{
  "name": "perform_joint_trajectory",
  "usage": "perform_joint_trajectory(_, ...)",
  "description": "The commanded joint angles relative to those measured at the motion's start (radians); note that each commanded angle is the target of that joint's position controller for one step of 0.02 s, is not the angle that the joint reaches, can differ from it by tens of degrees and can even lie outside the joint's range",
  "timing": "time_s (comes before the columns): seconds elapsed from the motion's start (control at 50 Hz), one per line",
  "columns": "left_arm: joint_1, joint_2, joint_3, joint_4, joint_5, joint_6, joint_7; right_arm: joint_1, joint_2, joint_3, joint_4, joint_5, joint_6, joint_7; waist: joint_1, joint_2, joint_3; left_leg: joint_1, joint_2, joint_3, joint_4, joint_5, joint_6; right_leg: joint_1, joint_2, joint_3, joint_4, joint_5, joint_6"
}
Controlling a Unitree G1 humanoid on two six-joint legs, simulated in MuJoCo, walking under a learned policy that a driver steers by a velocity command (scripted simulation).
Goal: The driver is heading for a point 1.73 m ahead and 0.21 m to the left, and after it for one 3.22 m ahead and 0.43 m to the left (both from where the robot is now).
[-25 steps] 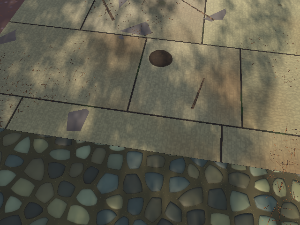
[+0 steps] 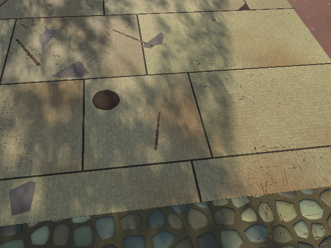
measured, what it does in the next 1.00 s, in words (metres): walks ahead, turning left: right foot, then left foot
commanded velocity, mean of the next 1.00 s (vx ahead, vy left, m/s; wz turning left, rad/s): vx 0.32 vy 0.00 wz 0.18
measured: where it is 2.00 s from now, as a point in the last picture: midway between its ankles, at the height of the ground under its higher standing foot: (134, 159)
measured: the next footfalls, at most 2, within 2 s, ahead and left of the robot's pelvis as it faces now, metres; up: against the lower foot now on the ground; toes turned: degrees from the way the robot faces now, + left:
right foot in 0.30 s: +0.01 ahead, -0.14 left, +0.00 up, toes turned -5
left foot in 0.76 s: +0.33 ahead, +0.13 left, +0.00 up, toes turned +11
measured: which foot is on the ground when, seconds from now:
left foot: down 0.00-0.28, up 0.30-0.74, down 0.76-1.00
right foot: up 0.00-0.28, down 0.30-0.76, up 0.78-1.00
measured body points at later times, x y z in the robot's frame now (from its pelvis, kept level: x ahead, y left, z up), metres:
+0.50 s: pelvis +0.06 -0.04 +0.01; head +0.07 -0.06 +0.46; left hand +0.13 +0.23 -0.09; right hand +0.17 -0.32 -0.11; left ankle +0.13 +0.13 -0.65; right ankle -0.03 -0.14 -0.74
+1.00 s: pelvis +0.30 +0.05 +0.01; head +0.33 +0.07 +0.46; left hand +0.38 +0.36 -0.09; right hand +0.47 -0.19 -0.10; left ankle +0.30 +0.12 -0.74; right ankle +0.39 -0.12 -0.65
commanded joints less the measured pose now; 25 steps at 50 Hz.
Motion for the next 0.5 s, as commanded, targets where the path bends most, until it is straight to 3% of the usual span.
perform_joint_trajectory(0.02, 0.063, 0.093, 0.039, -0.039, -0.007, 0.016, 0.003, -0.048, -0.127, -0.032, -0.082, 0.013, 0.003, -0.014, 0.023, 0.159, -0.074, 0.184, 0.254, -0.187, -0.155, 0.408, 0.184, -0.124, -0.082, -0.031, 0.196, 0.058, 0.054)
perform_joint_trajectory(0.04, 0.046, 0.071, 0.032, -0.049, -0.012, 0.018, 0.000, -0.042, -0.132, -0.034, -0.080, 0.008, 0.009, -0.018, 0.014, 0.178, -0.065, 0.181, 0.229, -0.137, -0.169, 0.391, 0.181, -0.115, -0.087, -0.065, 0.153, 0.089, 0.060)
perform_joint_trajectory(0.08, -0.006, 0.045, 0.023, -0.076, -0.014, 0.016, -0.002, -0.012, -0.144, -0.041, -0.070, 0.003, 0.020, -0.025, -0.018, 0.218, -0.075, 0.238, 0.239, -0.104, -0.177, 0.392, 0.198, -0.121, -0.105, -0.095, 0.051, 0.104, 0.069)
perform_joint_trajectory(0.14, -0.040, 0.020, 0.009, -0.098, -0.002, 0.010, -0.013, 0.002, -0.175, -0.053, -0.059, 0.009, 0.029, -0.024, -0.040, 0.234, -0.113, 0.244, 0.269, -0.080, -0.166, 0.406, 0.217, -0.015, -0.138, -0.114, -0.120, 0.078, 0.060)
perform_joint_trajectory(0.2, -0.006, 0.007, -0.001, -0.079, 0.003, 0.003, -0.027, 0.022, -0.183, -0.051, -0.037, 0.036, 0.024, 0.002, -0.042, 0.246, -0.125, 0.157, 0.259, -0.106, -0.229, -0.009, 0.220, 0.157, -0.117, -0.161, -0.323, 0.063, 0.014)
perform_joint_trajectory(0.26, 0.096, 0.015, 0.008, -0.018, 0.004, -0.020, -0.039, 0.007, -0.169, -0.036, -0.019, 0.061, 0.020, 0.027, 0.025, 0.212, -0.045, -0.006, 0.217, -0.118, -0.207, -0.234, 0.173, 0.407, -0.080, -0.205, -0.656, 0.243, -0.058)
perform_joint_trajectory(0.28, 0.156, 0.032, 0.014, -0.003, 0.003, -0.029, -0.033, 0.011, -0.127, -0.020, -0.012, 0.053, 0.012, 0.034, 0.054, 0.173, -0.065, -0.105, 0.179, -0.098, -0.136, -0.248, 0.118, 0.561, -0.130, -0.138, -0.684, 0.241, -0.081)
perform_joint_trajectory(0.3, 0.265, 0.093, 0.025, 0.011, 0.015, -0.035, -0.019, -0.022, -0.029, 0.012, -0.037, 0.026, -0.002, 0.048, 0.086, -0.039, -0.118, -0.270, 0.077, 0.003, 0.171, -0.331, 0.030, 0.718, -0.357, 0.135, -0.746, 0.217, -0.136)
perform_joint_trajectory(0.32, 0.287, 0.223, 0.060, 0.021, 0.034, -0.046, -0.024, -0.060, -0.068, -0.002, -0.089, 0.047, -0.019, 0.043, 0.099, -0.220, -0.041, -0.474, 0.006, 0.040, 0.352, -0.405, 0.000, 0.612, -0.554, 0.390, -0.843, 0.048, -0.292)
perform_joint_trajectory(0.34, 0.265, 0.163, 0.048, 0.019, 0.039, -0.075, -0.025, -0.109, -0.153, -0.028, -0.088, 0.065, -0.026, 0.032, 0.122, -0.130, 0.034, -0.505, 0.047, -0.063, 0.497, -0.340, 0.004, 0.537, -0.539, 0.406, -0.897, -0.101, -0.327)
perform_joint_trajectory(0.36, 0.211, 0.102, 0.028, 0.025, 0.029, -0.098, -0.022, -0.074, -0.167, -0.041, -0.069, 0.074, -0.025, 0.032, 0.077, -0.150, 0.083, -0.550, 0.048, -0.102, 0.537, -0.241, 0.019, 0.533, -0.487, 0.333, -0.913, -0.137, -0.281)
perform_joint_trajectory(0.4, 0.141, 0.046, 0.012, 0.026, 0.011, -0.120, -0.016, -0.014, -0.158, -0.050, -0.024, 0.057, -0.021, 0.029, 0.040, -0.141, 0.100, -0.556, 0.058, -0.123, 0.550, -0.089, 0.011, 0.538, -0.424, 0.170, -0.937, 0.034, -0.210)
perform_joint_trajectory(0.44, 0.148, 0.021, 0.008, 0.036, 0.024, -0.136, -0.011, 0.008, -0.116, -0.044, -0.004, 0.052, -0.024, 0.035, 0.030, -0.091, 0.078, -0.517, 0.051, -0.111, 0.577, 0.035, -0.004, 0.529, -0.389, 0.034, -0.940, 0.251, -0.185)
perform_joint_trajectory(0.5, 0.171, 0.023, 0.014, 0.060, 0.029, -0.142, -0.008, -0.006, -0.081, -0.035, -0.006, 0.050, -0.021, 0.044, 0.040, -0.058, 0.064, -0.499, 0.057, -0.085, 0.509, 0.140, -0.031, 0.524, -0.375, -0.095, -0.940, 0.402, -0.183)
Velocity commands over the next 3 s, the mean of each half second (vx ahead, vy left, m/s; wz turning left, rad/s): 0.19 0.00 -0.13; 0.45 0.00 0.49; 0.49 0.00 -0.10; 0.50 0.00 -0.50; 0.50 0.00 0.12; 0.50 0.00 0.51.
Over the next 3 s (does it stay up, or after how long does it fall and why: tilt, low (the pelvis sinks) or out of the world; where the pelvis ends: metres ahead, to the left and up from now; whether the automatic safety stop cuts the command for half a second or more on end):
stays up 1.37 0.17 0.01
